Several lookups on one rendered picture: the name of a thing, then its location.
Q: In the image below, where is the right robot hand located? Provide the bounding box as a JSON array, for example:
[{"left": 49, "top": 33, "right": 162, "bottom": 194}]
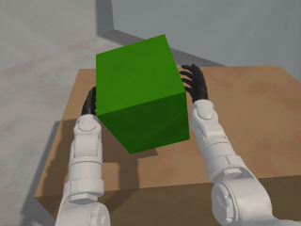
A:
[{"left": 180, "top": 64, "right": 209, "bottom": 103}]

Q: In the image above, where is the carton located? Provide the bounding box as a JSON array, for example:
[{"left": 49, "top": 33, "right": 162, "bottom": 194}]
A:
[{"left": 96, "top": 34, "right": 190, "bottom": 154}]

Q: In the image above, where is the pedestal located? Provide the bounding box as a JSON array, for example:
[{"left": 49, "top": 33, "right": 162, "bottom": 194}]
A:
[{"left": 34, "top": 66, "right": 301, "bottom": 226}]

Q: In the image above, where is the right robot forearm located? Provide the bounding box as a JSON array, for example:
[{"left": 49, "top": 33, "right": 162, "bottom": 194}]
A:
[{"left": 189, "top": 99, "right": 273, "bottom": 212}]

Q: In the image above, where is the left robot forearm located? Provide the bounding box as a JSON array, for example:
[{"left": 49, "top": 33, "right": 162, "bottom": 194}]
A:
[{"left": 55, "top": 114, "right": 104, "bottom": 225}]

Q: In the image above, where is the right robot upper arm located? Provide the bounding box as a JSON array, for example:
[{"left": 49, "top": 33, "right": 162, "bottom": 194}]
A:
[{"left": 211, "top": 177, "right": 301, "bottom": 226}]

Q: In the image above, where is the left robot hand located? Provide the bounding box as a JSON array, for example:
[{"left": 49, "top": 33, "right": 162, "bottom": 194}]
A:
[{"left": 81, "top": 87, "right": 96, "bottom": 116}]

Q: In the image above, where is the left robot upper arm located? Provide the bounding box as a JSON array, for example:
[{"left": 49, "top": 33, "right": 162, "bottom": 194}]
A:
[{"left": 55, "top": 202, "right": 111, "bottom": 226}]

